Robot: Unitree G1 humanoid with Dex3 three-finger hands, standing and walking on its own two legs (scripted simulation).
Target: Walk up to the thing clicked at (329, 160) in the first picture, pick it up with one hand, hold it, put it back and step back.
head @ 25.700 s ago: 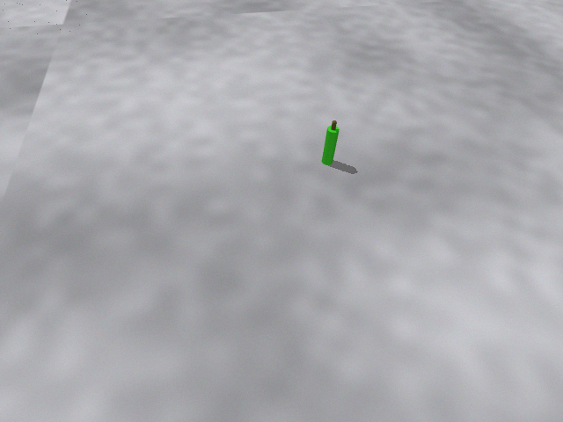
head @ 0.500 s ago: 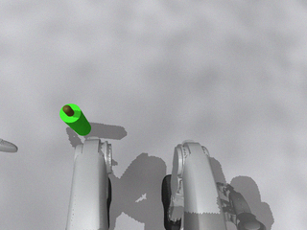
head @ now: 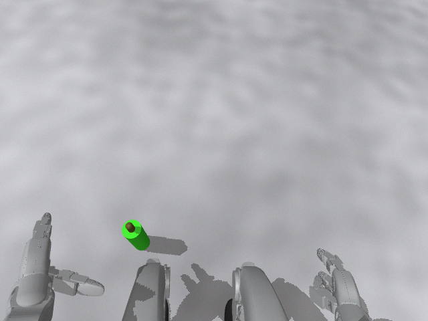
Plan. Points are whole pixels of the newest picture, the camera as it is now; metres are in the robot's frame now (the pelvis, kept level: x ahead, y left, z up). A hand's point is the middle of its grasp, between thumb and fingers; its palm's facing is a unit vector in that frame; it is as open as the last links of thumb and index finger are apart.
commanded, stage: home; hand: left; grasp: from the side
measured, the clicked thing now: (136, 234) +0.37 +0.22 -0.48
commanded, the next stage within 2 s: none
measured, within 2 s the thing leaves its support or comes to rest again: neither
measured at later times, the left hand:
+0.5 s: hand (69, 273) +0.20 +0.19 +0.06, palm faces +0.13 -0.95 -0.30, open 17.7 cm
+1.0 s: hand (74, 288) +0.19 +0.18 +0.05, palm faces +0.13 -0.95 -0.29, open 17.6 cm
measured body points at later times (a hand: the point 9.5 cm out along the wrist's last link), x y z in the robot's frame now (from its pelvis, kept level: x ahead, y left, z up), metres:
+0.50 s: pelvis +0.04 +0.01 +0.10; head +0.06 +0.01 +0.55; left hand +0.19 +0.24 +0.08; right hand +0.21 -0.23 +0.03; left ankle +0.05 +0.13 -0.58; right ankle +0.04 -0.13 -0.58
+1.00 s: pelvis +0.02 +0.00 +0.10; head +0.04 +0.00 +0.55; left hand +0.18 +0.23 +0.07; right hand +0.19 -0.24 +0.03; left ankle +0.05 +0.13 -0.58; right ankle +0.04 -0.13 -0.58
